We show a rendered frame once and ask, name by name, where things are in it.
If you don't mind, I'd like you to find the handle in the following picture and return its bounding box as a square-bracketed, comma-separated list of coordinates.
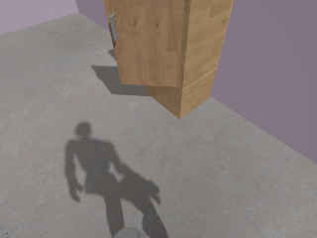
[109, 13, 119, 42]

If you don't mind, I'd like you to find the robot left thigh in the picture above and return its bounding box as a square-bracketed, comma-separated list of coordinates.
[114, 227, 145, 238]

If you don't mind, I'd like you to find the cupboard door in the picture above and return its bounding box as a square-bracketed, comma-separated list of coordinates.
[103, 0, 185, 87]

